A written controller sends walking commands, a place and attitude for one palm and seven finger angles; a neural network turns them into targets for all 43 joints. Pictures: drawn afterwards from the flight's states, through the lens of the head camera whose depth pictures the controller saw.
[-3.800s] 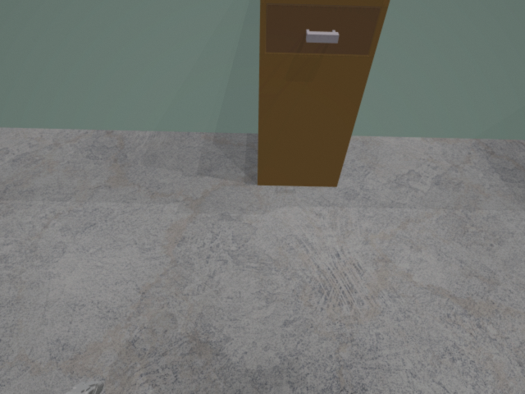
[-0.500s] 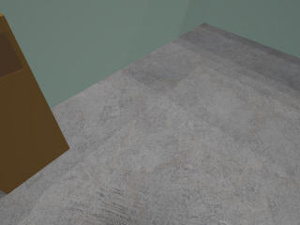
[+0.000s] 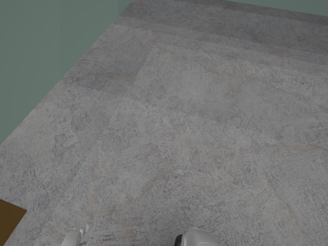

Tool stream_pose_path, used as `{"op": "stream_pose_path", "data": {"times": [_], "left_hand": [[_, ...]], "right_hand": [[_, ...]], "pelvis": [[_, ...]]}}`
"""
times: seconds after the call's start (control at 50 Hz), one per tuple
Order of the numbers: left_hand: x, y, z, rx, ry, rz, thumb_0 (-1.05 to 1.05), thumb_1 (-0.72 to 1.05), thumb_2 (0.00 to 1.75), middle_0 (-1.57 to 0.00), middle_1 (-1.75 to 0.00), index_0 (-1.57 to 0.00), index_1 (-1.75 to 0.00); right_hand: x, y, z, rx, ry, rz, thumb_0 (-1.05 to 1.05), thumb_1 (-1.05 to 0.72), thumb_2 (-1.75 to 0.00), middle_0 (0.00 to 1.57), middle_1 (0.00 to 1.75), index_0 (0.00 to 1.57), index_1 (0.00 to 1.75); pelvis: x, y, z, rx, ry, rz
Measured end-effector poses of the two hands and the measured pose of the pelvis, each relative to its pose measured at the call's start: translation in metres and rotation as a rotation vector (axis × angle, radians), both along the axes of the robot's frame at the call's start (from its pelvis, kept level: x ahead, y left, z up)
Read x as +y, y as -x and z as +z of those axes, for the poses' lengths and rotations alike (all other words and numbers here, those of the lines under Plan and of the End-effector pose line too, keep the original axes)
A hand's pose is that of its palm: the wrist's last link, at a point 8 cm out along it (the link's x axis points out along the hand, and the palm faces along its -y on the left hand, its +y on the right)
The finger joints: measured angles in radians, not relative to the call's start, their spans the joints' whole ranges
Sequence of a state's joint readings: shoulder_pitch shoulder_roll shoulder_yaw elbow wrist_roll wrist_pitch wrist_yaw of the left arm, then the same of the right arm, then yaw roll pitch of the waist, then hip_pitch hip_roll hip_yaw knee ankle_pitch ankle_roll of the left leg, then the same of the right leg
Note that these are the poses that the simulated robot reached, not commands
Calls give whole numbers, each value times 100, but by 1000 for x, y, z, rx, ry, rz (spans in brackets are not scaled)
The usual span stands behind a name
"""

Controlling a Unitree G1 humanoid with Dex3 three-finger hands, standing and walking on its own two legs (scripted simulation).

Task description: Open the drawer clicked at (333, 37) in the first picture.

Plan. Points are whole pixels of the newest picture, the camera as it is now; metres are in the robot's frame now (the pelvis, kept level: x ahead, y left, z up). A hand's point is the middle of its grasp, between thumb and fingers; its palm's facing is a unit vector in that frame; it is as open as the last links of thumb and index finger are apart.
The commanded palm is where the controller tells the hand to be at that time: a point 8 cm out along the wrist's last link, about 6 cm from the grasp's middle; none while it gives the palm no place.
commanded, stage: turn to face it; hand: left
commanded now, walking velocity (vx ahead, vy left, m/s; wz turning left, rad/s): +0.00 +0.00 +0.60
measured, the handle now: out of the picture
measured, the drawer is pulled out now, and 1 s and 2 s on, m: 0.00 0.00 0.00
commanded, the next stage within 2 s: none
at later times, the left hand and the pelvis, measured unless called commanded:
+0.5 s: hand out of the picture +0.10 +0.22 -0.16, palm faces +0.21 -0.96 -0.17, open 7.4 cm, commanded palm none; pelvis +0.05 +0.03 +0.02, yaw +10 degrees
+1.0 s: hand out of the picture +0.05 +0.17 -0.11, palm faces +0.45 -0.84 -0.29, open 7.4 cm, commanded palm none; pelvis +0.05 -0.05 +0.03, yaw +28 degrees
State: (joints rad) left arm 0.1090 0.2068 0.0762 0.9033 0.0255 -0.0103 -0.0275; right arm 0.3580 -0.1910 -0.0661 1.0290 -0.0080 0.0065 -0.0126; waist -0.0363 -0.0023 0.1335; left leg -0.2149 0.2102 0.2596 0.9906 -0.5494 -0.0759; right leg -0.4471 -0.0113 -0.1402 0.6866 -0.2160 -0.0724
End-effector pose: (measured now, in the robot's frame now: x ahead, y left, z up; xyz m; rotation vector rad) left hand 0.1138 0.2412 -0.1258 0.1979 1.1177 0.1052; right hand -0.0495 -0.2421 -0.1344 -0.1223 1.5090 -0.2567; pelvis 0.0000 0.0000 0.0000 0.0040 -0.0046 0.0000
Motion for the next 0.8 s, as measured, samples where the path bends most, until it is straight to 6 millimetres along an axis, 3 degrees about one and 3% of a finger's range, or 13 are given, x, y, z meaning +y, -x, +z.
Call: {"op": "stream_pose_path", "data": {"times": [0.16,0.28,0.36,0.44,0.6,0.7,0.8], "left_hand": [[-15,-31,22,3,-36,-34,1,91,90,-20,-30,-20,-30],[-21,-38,22,-46,36,38,1,90,90,-20,-30,-21,-30],[-8,-23,8,-42,75,127,1,90,90,-20,-30,-21,-30],[14,9,-8,41,76,209,1,90,90,-20,-30,-21,-30],[44,64,10,176,2,320,1,91,90,-20,-30,-20,-30],[44,70,21,154,-41,373,1,91,90,-20,-30,-20,-30],[24,59,31,66,-73,408,1,91,90,-20,-30,-20,-30]], "right_hand": [[4,-81,7,-170,-25,19,1,-91,-90,20,30,19,30],[22,-113,14,-180,-46,89,1,-93,-90,20,30,20,30],[31,-132,18,-166,-29,163,1,-93,-90,20,30,20,30],[40,-150,21,-181,-8,223,1,-92,-90,20,30,20,30],[41,-180,36,-197,-2,302,0,-91,-90,20,30,20,30],[26,-202,33,-208,-11,358,0,-90,-90,20,30,20,30],[1,-228,22,-226,-29,418,0,-90,-90,20,30,20,30]], "pelvis": [[-4,-25,18,-6,9,-11],[3,-42,22,-12,24,60],[14,-48,17,-11,35,120],[25,-50,13,4,28,159],[24,-53,28,31,30,219],[11,-53,29,31,29,277],[-15,-53,24,26,16,347]]}}
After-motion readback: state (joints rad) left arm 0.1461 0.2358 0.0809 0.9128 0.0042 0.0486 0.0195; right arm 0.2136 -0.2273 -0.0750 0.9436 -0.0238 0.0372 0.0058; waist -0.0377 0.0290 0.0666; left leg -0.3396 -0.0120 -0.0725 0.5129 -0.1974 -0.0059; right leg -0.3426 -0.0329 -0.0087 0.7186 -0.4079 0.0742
